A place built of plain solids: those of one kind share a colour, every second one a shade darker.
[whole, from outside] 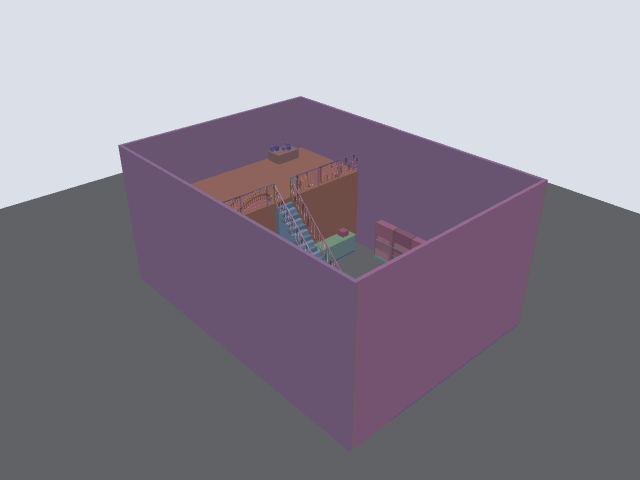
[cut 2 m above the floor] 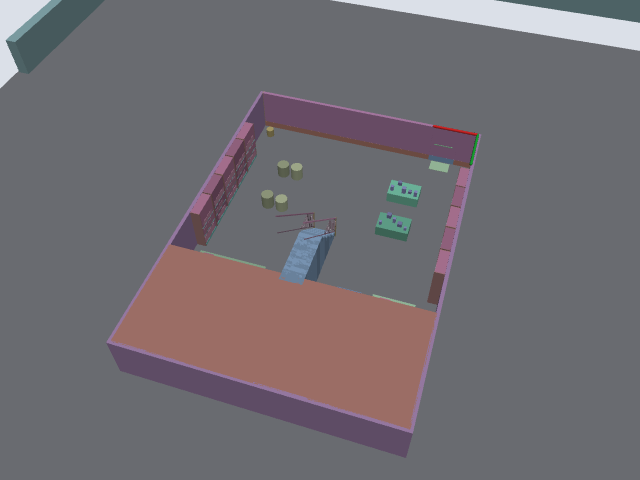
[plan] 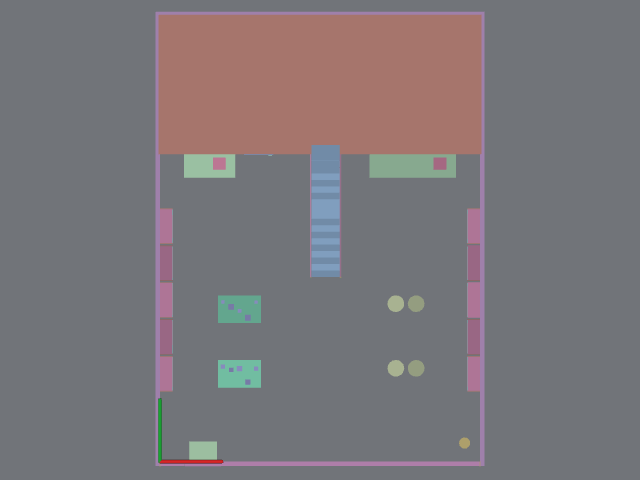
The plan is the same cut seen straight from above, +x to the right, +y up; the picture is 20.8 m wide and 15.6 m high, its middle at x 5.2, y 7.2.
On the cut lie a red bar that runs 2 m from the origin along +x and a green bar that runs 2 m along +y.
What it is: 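A toy shop at street level behind a glazed front, one room two levels high, with a raised rear level reached by one straight flight, fitted out in the 1990s to 2020s; 10.4 x 14.5 m, 7.07 m high throughout; its front glazed onto the street; the raised level 4.20 m over the floor, over the rear 4.5 m, open to the hall behind a guard 1.0 m high along its edge; a flight of 20 risers of 0.210 m, one straight run, free in the room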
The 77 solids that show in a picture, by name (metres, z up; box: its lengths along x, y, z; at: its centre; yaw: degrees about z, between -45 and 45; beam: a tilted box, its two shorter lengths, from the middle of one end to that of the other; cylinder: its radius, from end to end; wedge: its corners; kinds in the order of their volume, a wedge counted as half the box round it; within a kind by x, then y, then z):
{
 "upper_1": {"box": [10.5, 4.53, 4.25], "at": [5.2, 12.26, 2.08]},
 "street_hedge_1": {"box": [39.8, 0.6, 2.25], "at": [5.2, -16.3, 1.07]},
 "street_hedge_2": {"box": [0.6, 15.85, 2.25], "at": [24.8, -8.07, 1.07]},
 "wall_1": {"box": [0.15, 14.77, 7.12], "at": [-0.07, 7.24, 3.51]},
 "wall_2": {"box": [10.7, 0.15, 7.12], "at": [5.2, 14.54, 3.51]},
 "wall_3": {"box": [0.15, 14.77, 7.12], "at": [10.47, 7.24, 3.51]},
 "stair_step_1": {"box": [0.92, 0.42, 0.26], "at": [5.38, 6.21, 0.08]},
 "stair_step_2": {"box": [0.92, 0.42, 0.47], "at": [5.38, 6.42, 0.18]},
 "stair_step_3": {"box": [0.92, 0.42, 0.68], "at": [5.38, 6.63, 0.29]},
 "stair_step_4": {"box": [0.92, 0.42, 0.89], "at": [5.38, 6.84, 0.4]},
 "stair_step_5": {"box": [0.92, 0.42, 1.1], "at": [5.38, 7.05, 0.5]},
 "stair_step_6": {"box": [0.92, 0.42, 1.31], "at": [5.38, 7.26, 0.6]},
 "stair_step_7": {"box": [0.92, 0.42, 1.52], "at": [5.38, 7.47, 0.71]},
 "stair_step_8": {"box": [0.92, 0.42, 1.73], "at": [5.38, 7.68, 0.81]},
 "stair_step_9": {"box": [0.92, 0.42, 1.94], "at": [5.38, 7.89, 0.92]},
 "stair_step_10": {"box": [0.92, 0.42, 2.15], "at": [5.38, 8.1, 1.02]},
 "stair_step_11": {"box": [0.92, 0.42, 2.36], "at": [5.38, 8.31, 1.13]},
 "stair_step_12": {"box": [0.92, 0.42, 2.57], "at": [5.38, 8.52, 1.24]},
 "stair_step_13": {"box": [0.92, 0.42, 2.78], "at": [5.38, 8.73, 1.34]},
 "stair_step_14": {"box": [0.92, 0.42, 2.99], "at": [5.38, 8.94, 1.45]},
 "stair_step_15": {"box": [0.92, 0.42, 3.2], "at": [5.38, 9.15, 1.55]},
 "stair_step_16": {"box": [0.92, 0.42, 3.41], "at": [5.38, 9.36, 1.66]},
 "stair_step_17": {"box": [0.92, 0.42, 3.62], "at": [5.38, 9.57, 1.76]},
 "stair_step_18": {"box": [0.92, 0.42, 3.83], "at": [5.38, 9.78, 1.86]},
 "stair_step_19": {"box": [0.92, 0.51, 4.04], "at": [5.38, 10.04, 1.97]},
 "window_wall_1": {"box": [0.8, 0.15, 7.12], "at": [0.4, -0.07, 3.51]},
 "window_wall_2": {"box": [1.2, 0.15, 7.12], "at": [1.4, -0.07, 3.51]},
 "window_wall_3": {"box": [8.4, 0.15, 7.12], "at": [6.2, -0.07, 3.51]},
 "shelves_body_1": {"box": [0.4, 1.16, 2.1], "at": [0.2, 2.85, 1.0]},
 "shelves_body_2": {"box": [0.4, 1.16, 2.1], "at": [0.2, 4.05, 1.0]},
 "shelves_body_3": {"box": [0.4, 1.16, 2.1], "at": [0.2, 5.25, 1.0]},
 "shelves_body_4": {"box": [0.4, 1.16, 2.1], "at": [0.2, 6.45, 1.0]},
 "shelves_body_5": {"box": [0.4, 1.16, 2.1], "at": [0.2, 7.65, 1.0]},
 "shelves_body_6": {"box": [0.4, 1.16, 2.1], "at": [10.2, 2.85, 1.0]},
 "shelves_body_7": {"box": [0.4, 1.16, 2.1], "at": [10.2, 4.05, 1.0]},
 "shelves_body_8": {"box": [0.4, 1.16, 2.1], "at": [10.2, 5.25, 1.0]},
 "shelves_body_9": {"box": [0.4, 1.16, 2.1], "at": [10.2, 6.45, 1.0]},
 "shelves_body_10": {"box": [0.4, 1.16, 2.1], "at": [10.2, 7.65, 1.0]},
 "counter_1": {"box": [2.77, 0.7, 1.05], "at": [8.21, 9.63, 0.47]},
 "shelves_goods_1": {"box": [0.41, 0.91, 0.34], "at": [10.2, 2.81, 0.3]},
 "shelves_goods_2": {"box": [0.41, 0.89, 0.38], "at": [10.2, 2.88, 1.28]},
 "shelves_goods_3": {"box": [0.41, 0.79, 0.38], "at": [10.2, 2.96, 0.8]},
 "shelves_goods_4": {"box": [0.41, 0.97, 0.25], "at": [10.2, 4.04, 1.22]},
 "shelves_goods_5": {"box": [0.41, 0.88, 0.35], "at": [10.2, 5.23, 0.78]},
 "shelves_goods_6": {"box": [0.41, 0.99, 0.34], "at": [10.2, 5.23, 1.26]},
 "shelves_goods_7": {"box": [0.41, 1.01, 0.28], "at": [10.2, 5.26, 0.27]},
 "shelves_goods_8": {"box": [0.41, 0.76, 0.3], "at": [10.2, 6.41, 0.28]},
 "shelves_goods_9": {"box": [0.41, 0.97, 0.32], "at": [10.2, 6.42, 1.25]},
 "shelves_goods_10": {"box": [0.41, 0.77, 0.27], "at": [10.2, 6.53, 0.75]},
 "shelves_goods_11": {"box": [0.41, 0.79, 0.25], "at": [10.2, 7.65, 1.22]},
 "shelves_goods_12": {"box": [0.41, 0.83, 0.33], "at": [10.2, 7.66, 0.77]},
 "shelves_goods_13": {"box": [0.41, 0.92, 0.38], "at": [10.2, 7.71, 0.32]},
 "table_1": {"box": [1.4, 0.9, 0.55], "at": [2.58, 2.85, 0.23]},
 "table_2": {"box": [1.4, 0.9, 0.55], "at": [2.58, 4.95, 0.23]},
 "stair_guard_rail_1": {"wedge": [[4.87, 6.0, 1.11], [4.87, 6.0, 1.17], [4.87, 9.99, 5.1], [4.87, 9.99, 5.16], [4.92, 6.0, 1.11], [4.92, 6.0, 1.17], [4.92, 9.99, 5.1], [4.92, 9.99, 5.16]]},
 "stair_guard_rail_2": {"wedge": [[5.84, 6.0, 1.11], [5.84, 6.0, 1.17], [5.84, 9.99, 5.1], [5.84, 9.99, 5.16], [5.89, 6.0, 1.11], [5.89, 6.0, 1.17], [5.89, 9.99, 5.1], [5.89, 9.99, 5.16]]},
 "upper_table_1": {"box": [1.4, 0.9, 0.55], "at": [8.6, 13.86, 4.42]},
 "bin_1": {"cylinder": 0.27, "from": [7.67, 3.03, 0.0], "to": [7.67, 3.03, 0.62]},
 "bin_2": {"cylinder": 0.27, "from": [7.67, 5.13, 0.0], "to": [7.67, 5.13, 0.59]},
 "bin_3": {"cylinder": 0.27, "from": [8.32, 3.03, 0.0], "to": [8.32, 3.03, 0.6]},
 "bin_4": {"cylinder": 0.27, "from": [8.32, 5.13, 0.0], "to": [8.32, 5.13, 0.66]},
 "stair_guard_low_1": {"wedge": [[5.85, 6.0, 0.27], [5.85, 6.0, 0.31], [5.85, 9.99, 4.26], [5.85, 9.99, 4.3], [5.88, 6.0, 0.27], [5.88, 6.0, 0.31], [5.88, 9.99, 4.26], [5.88, 9.99, 4.3]]},
 "stallriser_1": {"box": [0.8, 0.05, 0.35], "at": [0.4, -0.02, 0.12]},
 "stallriser_2": {"box": [8.4, 0.05, 0.35], "at": [6.2, -0.02, 0.12]},
 "front_foot_1": {"box": [8.4, 0.15, 0.12], "at": [6.2, -0.07, 0.01]},
 "counter_top_1": {"box": [1.67, 0.78, 0.04], "at": [1.61, 9.61, 1.02]},
 "counter_top_2": {"box": [2.81, 0.78, 0.04], "at": [8.21, 9.61, 1.02]},
 "front_corner_1": {"box": [0.04, 0.17, 6.97], "at": [0.0, -0.07, 3.44]},
 "front_corner_2": {"box": [0.04, 0.17, 6.97], "at": [10.4, -0.07, 3.44]},
 "till_1": {"box": [0.42, 0.4, 0.28], "at": [1.93, 9.68, 1.18]},
 "till_2": {"box": [0.42, 0.4, 0.28], "at": [9.1, 9.68, 1.18]},
 "shelves_cheek_1": {"box": [0.41, 0.032, 2.1], "at": [0.21, 8.21, 1.0]},
 "shelves_cheek_2": {"box": [0.41, 0.032, 2.1], "at": [10.19, 8.21, 1.0]},
 "plant_pot_1": {"cylinder": 0.18, "from": [9.9, 0.6, 0.0], "to": [9.9, 0.6, 0.38]},
 "door_mat_1": {"box": [0.9, 0.6, 0.07], "at": [1.4, 0.35, -0.02]},
 "street_door_kick_1": {"box": [1.2, 0.05, 0.35], "at": [1.4, -0.02, 0.12]},
 "counter_kick_1": {"box": [2.77, 0.012, 0.15], "at": [8.21, 9.27, 0.03]}
}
